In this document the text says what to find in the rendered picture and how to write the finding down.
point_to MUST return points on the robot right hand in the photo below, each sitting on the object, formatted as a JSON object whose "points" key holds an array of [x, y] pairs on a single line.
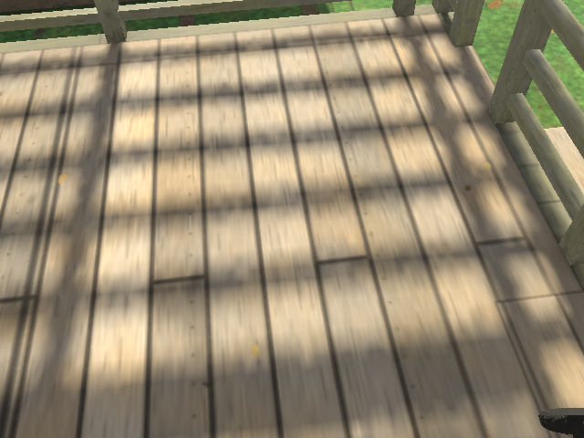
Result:
{"points": [[564, 420]]}

